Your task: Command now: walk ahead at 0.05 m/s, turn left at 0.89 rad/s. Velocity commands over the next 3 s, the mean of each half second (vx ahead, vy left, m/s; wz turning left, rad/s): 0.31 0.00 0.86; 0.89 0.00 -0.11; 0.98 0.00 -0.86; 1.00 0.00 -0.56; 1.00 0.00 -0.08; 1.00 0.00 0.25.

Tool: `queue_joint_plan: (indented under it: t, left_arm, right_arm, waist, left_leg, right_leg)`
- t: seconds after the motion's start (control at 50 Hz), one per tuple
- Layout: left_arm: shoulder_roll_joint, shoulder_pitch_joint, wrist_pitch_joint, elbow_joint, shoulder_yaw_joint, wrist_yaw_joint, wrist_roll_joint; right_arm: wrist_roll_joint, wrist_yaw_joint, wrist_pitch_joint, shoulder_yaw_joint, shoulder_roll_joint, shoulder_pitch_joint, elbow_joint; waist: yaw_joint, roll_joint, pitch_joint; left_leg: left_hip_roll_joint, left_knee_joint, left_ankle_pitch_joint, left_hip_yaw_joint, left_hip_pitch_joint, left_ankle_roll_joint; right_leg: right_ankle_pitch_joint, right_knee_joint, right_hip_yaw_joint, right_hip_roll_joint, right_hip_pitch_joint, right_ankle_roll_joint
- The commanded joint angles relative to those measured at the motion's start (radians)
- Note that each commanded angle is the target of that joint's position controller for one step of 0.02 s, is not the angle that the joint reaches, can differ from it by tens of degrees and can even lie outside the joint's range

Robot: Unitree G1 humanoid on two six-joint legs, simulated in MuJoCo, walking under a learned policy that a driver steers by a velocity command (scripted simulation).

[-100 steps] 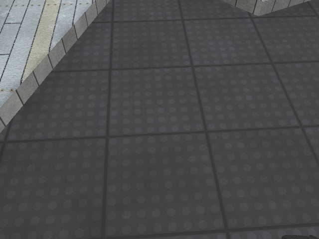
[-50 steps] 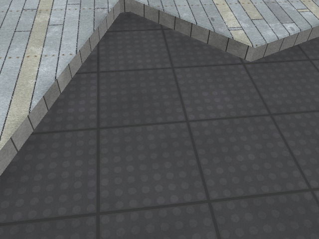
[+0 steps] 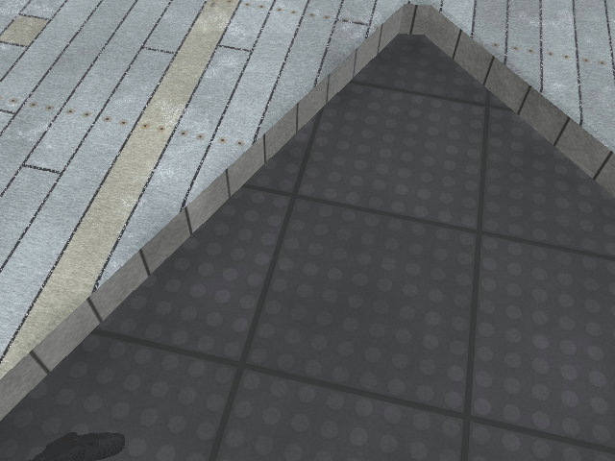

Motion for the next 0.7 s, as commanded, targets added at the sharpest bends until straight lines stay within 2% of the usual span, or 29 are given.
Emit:
queue_joint_plan:
  t: [0.02, 0.06, 0.1, 0.12, 0.14, 0.16, 0.18, 0.2, 0.22, 0.24, 0.26, 0.28, 0.32, 0.36, 0.4, 0.42, 0.44, 0.46, 0.5, 0.58, 0.64, 0.66, 0.68, 0.7]
  left_arm:
    - [0.092, 0.038, -0.011, -0.045, 0.032, 0.0, -0.007]
    - [0.096, 0.023, -0.024, -0.051, 0.036, -0.008, -0.01]
    - [0.115, 0.048, -0.037, -0.045, 0.048, -0.018, -0.015]
    - [0.125, 0.081, -0.042, -0.034, 0.056, -0.021, -0.017]
    - [0.143, 0.109, -0.043, -0.024, 0.066, -0.02, -0.014]
    - [0.193, 0.098, -0.032, -0.04, 0.075, -0.015, 0.003]
    - [0.232, 0.073, -0.019, -0.051, 0.08, -0.016, 0.044]
    - [0.181, 0.06, -0.023, -0.072, 0.075, -0.012, 0.047]
    - [0.151, 0.021, -0.021, -0.088, 0.067, -0.001, 0.025]
    - [0.147, 0.025, -0.019, -0.098, 0.064, 0.01, 0.0]
    - [0.155, 0.051, -0.02, -0.094, 0.062, 0.018, -0.014]
    - [0.156, 0.089, -0.025, -0.092, 0.058, 0.022, -0.013]
    - [0.158, 0.169, -0.04, -0.079, 0.056, 0.016, 0.0]
    - [0.162, 0.227, -0.053, -0.07, 0.054, 0.004, 0.012]
    - [0.163, 0.256, -0.065, -0.061, 0.053, -0.009, 0.02]
    - [0.18, 0.313, -0.058, -0.033, 0.057, -0.03, 0.057]
    - [0.195, 0.299, -0.06, -0.03, 0.064, -0.045, 0.053]
    - [0.191, 0.285, -0.064, -0.027, 0.064, -0.051, 0.044]
    - [0.176, 0.284, -0.071, -0.017, 0.061, -0.052, 0.036]
    - [0.183, 0.334, -0.07, 0.018, 0.066, -0.04, 0.032]
    - [0.197, 0.374, -0.049, 0.059, 0.07, -0.041, 0.027]
    - [0.197, 0.366, -0.042, 0.07, 0.068, -0.045, 0.02]
    - [0.167, 0.363, -0.042, 0.081, 0.055, -0.052, 0.012]
    - [0.105, 0.332, -0.05, 0.054, 0.03, -0.062, 0.019]
  right_arm:
    - [0.002, -0.018, 0.006, -0.055, -0.171, -0.037, -0.098]
    - [-0.001, -0.018, 0.013, -0.057, -0.166, -0.032, -0.105]
    - [0.002, -0.015, 0.017, -0.059, -0.162, -0.036, -0.115]
    - [0.008, -0.015, 0.018, -0.059, -0.158, -0.05, -0.122]
    - [0.016, -0.012, 0.019, -0.052, -0.137, -0.044, -0.125]
    - [0.013, -0.008, 0.022, -0.035, -0.078, 0.047, -0.111]
    - [0.018, -0.001, 0.011, -0.044, -0.108, 0.031, -0.149]
    - [0.005, 0.008, 0.0, -0.064, -0.202, 0.028, -0.137]
    - [0.006, 0.012, 0.002, -0.069, -0.22, 0.029, -0.124]
    - [-0.001, 0.01, 0.007, -0.065, -0.202, 0.052, -0.1]
    - [-0.008, 0.015, 0.006, -0.057, -0.182, 0.066, -0.096]
    - [-0.006, 0.023, -0.001, -0.049, -0.162, 0.061, -0.099]
    - [0.001, 0.027, -0.017, -0.036, -0.138, 0.016, -0.122]
    - [0.005, 0.027, -0.029, -0.025, -0.117, -0.018, -0.138]
    - [0.012, 0.025, -0.041, -0.016, -0.094, -0.018, -0.14]
    - [-0.093, 0.071, -0.014, -0.01, -0.093, -0.069, -0.132]
    - [-0.081, 0.095, -0.004, -0.013, -0.076, -0.044, -0.125]
    - [-0.064, 0.108, -0.002, -0.014, -0.081, -0.019, -0.107]
    - [-0.05, 0.117, -0.009, -0.015, -0.092, -0.025, -0.089]
    - [-0.052, 0.132, -0.032, 0.007, -0.084, -0.149, -0.114]
    - [-0.053, 0.127, -0.051, 0.021, -0.072, -0.153, -0.105]
    - [-0.059, 0.117, -0.061, 0.02, -0.07, -0.076, -0.079]
    - [-0.066, 0.1, -0.077, 0.006, -0.088, 0.107, -0.011]
    - [-0.082, 0.08, -0.09, -0.018, -0.156, 0.366, 0.058]
  waist:
    - [0.025, 0.144, -0.201]
    - [0.015, 0.168, -0.189]
    - [0.024, 0.187, -0.189]
    - [0.043, 0.186, -0.187]
    - [0.055, 0.14, -0.193]
    - [0.007, -0.029, -0.248]
    - [-0.014, -0.295, -0.194]
    - [-0.002, -0.241, -0.176]
    - [-0.003, -0.211, -0.144]
    - [0.007, -0.189, -0.142]
    - [0.021, -0.17, -0.133]
    - [0.04, -0.145, -0.12]
    - [0.082, -0.125, -0.095]
    - [0.109, -0.12, -0.068]
    - [0.109, -0.116, -0.047]
    - [0.114, 0.009, -0.033]
    - [0.09, -0.053, -0.015]
    - [0.074, -0.096, -0.02]
    - [0.067, -0.139, -0.017]
    - [0.101, -0.17, 0.012]
    - [0.103, -0.171, 0.033]
    - [0.055, -0.144, 0.02]
    - [-0.047, -0.051, -0.053]
    - [-0.173, 0.134, -0.236]
  left_leg:
    - [0.21, -0.141, -0.222, -0.307, 0.126, 0.105]
    - [0.208, -0.126, -0.218, -0.347, 0.14, 0.098]
    - [0.205, -0.095, -0.183, -0.396, 0.157, 0.082]
    - [0.189, -0.067, -0.191, -0.403, 0.147, 0.064]
    - [0.141, 0.005, -0.306, -0.367, 0.097, 0.03]
    - [0.048, 0.214, -0.537, -0.23, -0.007, -0.015]
    - [-0.039, 0.436, -0.59, -0.034, -0.178, -0.058]
    - [0.071, 0.58, -0.469, -0.01, -0.248, -0.086]
    - [0.103, 0.62, -0.372, 0.031, -0.289, -0.091]
    - [0.116, 0.693, -0.308, 0.066, -0.321, -0.101]
    - [0.14, 0.786, -0.268, 0.101, -0.372, -0.109]
    - [0.166, 0.846, -0.249, 0.142, -0.4, -0.112]
    - [0.212, 0.895, -0.223, 0.194, -0.47, -0.121]
    - [0.249, 0.891, -0.194, 0.194, -0.504, -0.132]
    - [0.26, 0.846, -0.151, 0.166, -0.499, -0.138]
    - [0.192, 0.803, -0.131, 0.126, -0.436, -0.116]
    - [0.182, 0.759, -0.111, 0.109, -0.428, -0.106]
    - [0.179, 0.72, -0.095, 0.101, -0.421, -0.099]
    - [0.188, 0.616, -0.08, 0.109, -0.4, -0.094]
    - [0.232, 0.313, -0.18, 0.224, -0.219, -0.058]
    - [0.209, 0.136, -0.305, 0.311, -0.024, 0.013]
    - [0.181, 0.077, -0.282, 0.338, 0.094, 0.039]
    - [0.146, 0.025, -0.257, 0.334, 0.355, 0.053]
    - [0.286, -0.011, -0.472, 0.135, 0.682, 0.052]
  right_leg:
    - [0.052, -0.086, -0.049, 0.047, 0.099, 0.009]
    - [0.046, -0.169, -0.043, 0.053, 0.139, 0.0]
    - [0.053, -0.291, -0.037, 0.05, 0.211, -0.016]
    - [0.109, -0.386, -0.045, 0.036, 0.273, -0.027]
    - [0.197, -0.503, -0.038, -0.026, 0.375, -0.054]
    - [0.187, -0.524, 0.122, -0.235, 0.513, -0.137]
    - [0.204, -0.586, 0.347, -0.375, 0.454, -0.271]
    - [-0.039, -0.627, 0.362, -0.404, 0.439, -0.291]
    - [-0.188, -0.627, 0.267, -0.347, 0.433, -0.245]
    - [-0.25, -0.626, 0.201, -0.299, 0.459, -0.201]
    - [-0.274, -0.635, 0.165, -0.295, 0.484, -0.185]
    - [-0.274, -0.647, 0.117, -0.287, 0.488, -0.18]
    - [-0.305, -0.657, 0.05, -0.276, 0.517, -0.176]
    - [-0.34, -0.668, 0.028, -0.278, 0.513, -0.189]
    - [-0.339, -0.694, 0.026, -0.29, 0.489, -0.215]
    - [-0.371, -0.725, 0.016, -0.306, 0.401, -0.212]
    - [-0.354, -0.735, -0.006, -0.312, 0.394, -0.206]
    - [-0.332, -0.742, -0.035, -0.314, 0.404, -0.202]
    - [-0.308, -0.756, -0.078, -0.326, 0.418, -0.202]
    - [-0.283, -0.799, -0.183, -0.349, 0.386, -0.198]
    - [-0.202, -0.77, -0.228, -0.354, 0.366, -0.218]
    - [-0.079, -0.683, -0.256, -0.347, 0.339, -0.227]
    - [0.203, -0.432, -0.319, -0.284, 0.246, -0.223]
    - [0.196, -0.027, -0.371, -0.189, 0.062, -0.208]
